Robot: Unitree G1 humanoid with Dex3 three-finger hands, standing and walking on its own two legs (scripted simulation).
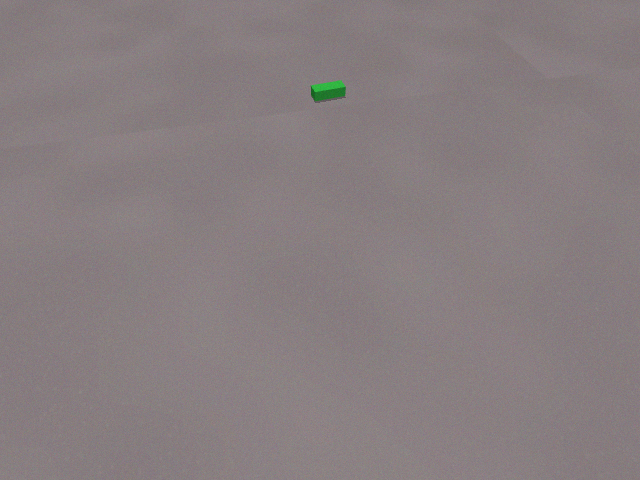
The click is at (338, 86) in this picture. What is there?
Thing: lying carton
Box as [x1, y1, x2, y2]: [311, 80, 345, 100]
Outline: 345,86 340,80 311,85 311,94 315,100 344,95
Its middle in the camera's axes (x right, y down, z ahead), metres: +0.05 -0.88 +2.31
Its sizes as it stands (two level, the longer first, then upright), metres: 0.187 0.078 0.057
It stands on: the floor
